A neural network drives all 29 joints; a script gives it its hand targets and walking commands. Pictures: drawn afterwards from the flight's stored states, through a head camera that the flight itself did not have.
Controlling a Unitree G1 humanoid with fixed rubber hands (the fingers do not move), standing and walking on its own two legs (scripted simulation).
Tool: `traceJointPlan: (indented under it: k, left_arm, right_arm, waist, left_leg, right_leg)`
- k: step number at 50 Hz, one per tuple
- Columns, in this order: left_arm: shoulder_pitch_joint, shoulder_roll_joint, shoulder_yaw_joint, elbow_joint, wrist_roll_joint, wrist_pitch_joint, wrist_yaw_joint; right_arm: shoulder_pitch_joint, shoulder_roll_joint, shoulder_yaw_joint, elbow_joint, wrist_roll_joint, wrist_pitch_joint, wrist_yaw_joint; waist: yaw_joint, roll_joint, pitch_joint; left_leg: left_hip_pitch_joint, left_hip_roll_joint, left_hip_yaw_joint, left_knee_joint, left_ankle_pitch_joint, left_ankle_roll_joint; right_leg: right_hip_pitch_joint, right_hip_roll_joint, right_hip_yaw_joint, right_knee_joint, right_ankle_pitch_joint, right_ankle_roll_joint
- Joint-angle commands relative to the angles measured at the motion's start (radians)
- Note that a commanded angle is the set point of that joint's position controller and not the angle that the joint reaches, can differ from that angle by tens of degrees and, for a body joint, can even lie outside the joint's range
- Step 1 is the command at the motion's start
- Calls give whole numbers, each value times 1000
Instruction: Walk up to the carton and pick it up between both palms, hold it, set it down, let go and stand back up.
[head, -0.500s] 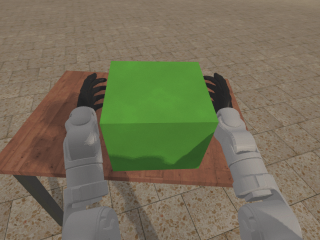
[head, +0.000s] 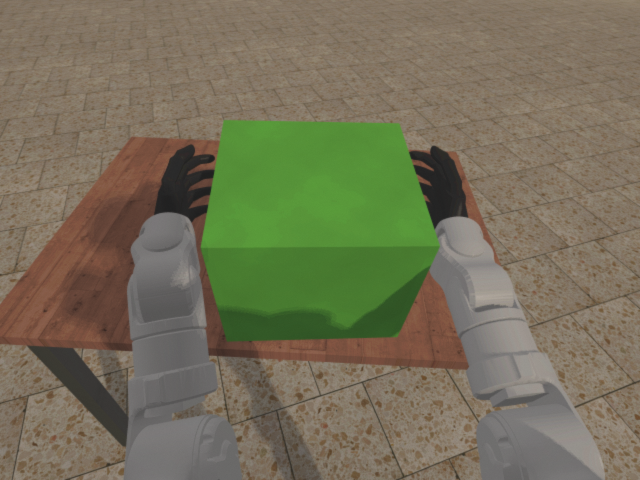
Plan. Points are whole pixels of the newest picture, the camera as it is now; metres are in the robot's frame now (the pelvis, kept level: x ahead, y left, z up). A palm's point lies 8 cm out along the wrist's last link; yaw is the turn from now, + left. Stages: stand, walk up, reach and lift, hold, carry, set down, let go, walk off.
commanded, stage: hold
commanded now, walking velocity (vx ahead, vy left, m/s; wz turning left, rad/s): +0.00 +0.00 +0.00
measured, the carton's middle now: (313, 232) +0.38 +0.00 +0.13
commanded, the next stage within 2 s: none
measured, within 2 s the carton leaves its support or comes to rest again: neither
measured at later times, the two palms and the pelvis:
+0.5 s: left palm (175, 218) +0.35 +0.16 +0.19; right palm (447, 218) +0.35 -0.15 +0.17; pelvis +0.00 +0.00 +0.00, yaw +0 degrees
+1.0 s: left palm (179, 214) +0.36 +0.16 +0.19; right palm (450, 212) +0.36 -0.16 +0.18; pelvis +0.00 +0.00 +0.00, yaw +0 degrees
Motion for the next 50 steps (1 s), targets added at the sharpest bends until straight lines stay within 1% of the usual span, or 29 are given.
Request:
traceJointPlan:
  k: [1, 9, 15, 16, 17, 19, 20, 22, 24, 25, 28, 29, 30, 31, 32, 33, 34, 35, 36, 37, 38, 42, 44, 45, 46, 47, 48, 49, 50]
  left_arm:
    - [-510, -418, -465, -23, -123, -39, -125]
    - [-506, -414, -463, -36, -121, -39, -133]
    - [-504, -418, -477, -43, -123, -39, -131]
    - [-478, -437, -521, -77, -140, -36, -120]
    - [-478, -422, -506, -45, -137, -32, -120]
    - [-462, -438, -524, -83, -142, -31, -114]
    - [-470, -435, -532, -80, -148, -32, -112]
    - [-461, -433, -516, -74, -139, -28, -114]
    - [-497, -434, -519, -87, -146, -33, -112]
    - [-500, -435, -516, -62, -148, -31, -110]
    - [-526, -446, -519, -37, -149, -38, -101]
    - [-514, -449, -515, -30, -146, -35, -98]
    - [-525, -444, -509, -36, -147, -36, -96]
    - [-532, -435, -488, -5, -138, -32, -99]
    - [-527, -430, -482, -9, -135, -32, -101]
    - [-536, -435, -489, -27, -139, -34, -101]
    - [-549, -432, -485, -36, -135, -35, -98]
    - [-532, -431, -473, -15, -130, -30, -99]
    - [-521, -432, -472, -17, -133, -29, -101]
    - [-509, -429, -465, -1, -124, -24, -105]
    - [-512, -429, -454, -1, -114, -19, -108]
    - [-522, -425, -454, -11, -123, -21, -118]
    - [-532, -420, -444, 8, -117, -23, -124]
    - [-519, -420, -446, 1, -120, -25, -126]
    - [-529, -423, -462, -14, -128, -31, -126]
    - [-518, -425, -471, -6, -131, -32, -126]
    - [-519, -428, -475, -16, -135, -36, -126]
    - [-512, -421, -474, -21, -132, -38, -125]
    - [-490, -437, -491, -39, -139, -38, -125]
  right_arm:
    - [-630, 494, 362, -251, 52, -58, 105]
    - [-631, 503, 382, -268, 68, -59, 94]
    - [-617, 495, 373, -266, 66, -56, 95]
    - [-589, 474, 376, -273, 80, -59, 95]
    - [-590, 473, 368, -267, 76, -52, 90]
    - [-577, 474, 375, -276, 85, -53, 94]
    - [-580, 467, 371, -280, 83, -51, 94]
    - [-568, 467, 363, -264, 83, -42, 96]
    - [-598, 472, 365, -276, 82, -44, 102]
    - [-625, 472, 364, -288, 79, -46, 106]
    - [-650, 483, 352, -272, 64, -48, 113]
    - [-659, 485, 358, -286, 65, -52, 116]
    - [-664, 491, 361, -281, 64, -52, 117]
    - [-667, 490, 351, -253, 57, -48, 118]
    - [-658, 490, 352, -243, 55, -45, 117]
    - [-661, 498, 361, -253, 63, -48, 116]
    - [-663, 496, 366, -233, 67, -43, 117]
    - [-668, 499, 374, -243, 69, -42, 115]
    - [-653, 500, 374, -240, 74, -39, 113]
    - [-638, 491, 363, -222, 72, -38, 111]
    - [-635, 484, 353, -204, 69, -36, 111]
    - [-658, 496, 353, -235, 67, -44, 104]
    - [-648, 502, 343, -220, 61, -41, 100]
    - [-650, 508, 361, -246, 66, -45, 98]
    - [-645, 509, 359, -244, 72, -44, 95]
    - [-651, 508, 367, -255, 77, -45, 93]
    - [-658, 515, 381, -275, 84, -47, 89]
    - [-639, 513, 388, -264, 86, -43, 85]
    - [-627, 516, 401, -289, 97, -44, 83]
  waist:
    - [-6, 40, -320]
    - [-6, 39, -328]
    - [-15, 51, -310]
    - [-32, 92, -353]
    - [-36, 72, -316]
    - [-34, 79, -324]
    - [-42, 85, -325]
    - [-40, 80, -289]
    - [-28, 77, -316]
    - [-19, 72, -303]
    - [-16, 67, -294]
    - [-8, 60, -307]
    - [-4, 46, -323]
    - [1, 44, -303]
    - [1, 33, -320]
    - [0, 39, -346]
    - [8, 46, -343]
    - [14, 34, -343]
    - [5, 30, -350]
    - [-1, 46, -325]
    - [-1, 55, -316]
    - [-8, 34, -318]
    - [-15, 32, -298]
    - [-8, 33, -330]
    - [-21, 45, -327]
    - [-17, 45, -324]
    - [-16, 38, -348]
    - [-19, 38, -338]
    - [-22, 45, -356]
  left_leg:
    - [-94, -82, 98, -48, 215, -4]
    - [-86, -86, 96, -34, 259, -7]
    - [-84, -82, 95, -38, 257, -14]
    - [-46, -80, 89, -22, 319, -36]
    - [-53, -84, 91, -16, 304, -30]
    - [-33, -80, 87, -13, 332, -41]
    - [-30, -80, 86, -11, 333, -46]
    - [-45, -79, 83, -21, 315, -42]
    - [-60, -76, 84, -34, 286, -38]
    - [-69, -76, 86, -36, 277, -33]
    - [-84, -73, 85, -49, 219, -23]
    - [-88, -70, 87, -51, 210, -19]
    - [-88, -73, 91, -53, 201, -11]
    - [-109, -75, 93, -59, 180, -5]
    - [-99, -76, 94, -59, 188, 0]
    - [-93, -78, 94, -53, 201, -3]
    - [-95, -76, 94, -53, 206, -4]
    - [-93, -80, 96, -48, 211, 0]
    - [-84, -81, 95, -45, 223, -2]
    - [-83, -82, 96, -44, 228, -7]
    - [-83, -82, 99, -51, 205, -8]
    - [-93, -87, 100, -47, 213, -2]
    - [-104, -90, 101, -49, 202, -3]
    - [-98, -93, 99, -44, 216, -1]
    - [-91, -90, 96, -38, 239, -8]
    - [-86, -92, 96, -34, 248, -12]
    - [-74, -95, 93, -24, 273, -11]
    - [-72, -95, 91, -23, 283, -12]
    - [-60, -93, 88, -14, 318, -20]
  right_leg:
    - [214, 66, -41, 13, 103, 13]
    - [238, 65, -40, 19, 166, 19]
    - [218, 68, -45, 16, 135, 15]
    - [199, 77, -43, 20, 158, 1]
    - [189, 73, -41, 8, 145, 6]
    - [184, 81, -46, 14, 153, 3]
    - [178, 81, -45, 13, 144, 2]
    - [175, 79, -46, 7, 127, 1]
    - [176, 80, -45, 9, 95, 0]
    - [167, 80, -45, 6, 81, 1]
    - [137, 78, -46, -2, 28, -2]
    - [140, 80, -46, 0, 19, -3]
    - [148, 79, -42, 1, 19, 1]
    - [157, 74, -40, -1, 12, 1]
    - [167, 73, -38, 2, 33, 7]
    - [186, 74, -35, 8, 54, 6]
    - [186, 76, -35, 10, 49, 2]
    - [191, 75, -31, 7, 60, 5]
    - [193, 76, -30, 11, 78, 7]
    - [188, 74, -29, 5, 83, 5]
    - [184, 73, -30, 1, 53, 4]
    - [193, 72, -33, 2, 89, 11]
    - [199, 66, -30, -2, 96, 15]
    - [218, 65, -28, 5, 119, 16]
    - [218, 67, -30, 8, 141, 16]
    - [212, 68, -31, 6, 145, 15]
    - [225, 69, -33, 13, 180, 21]
    - [226, 70, -32, 17, 195, 22]
    - [234, 74, -33, 23, 223, 19]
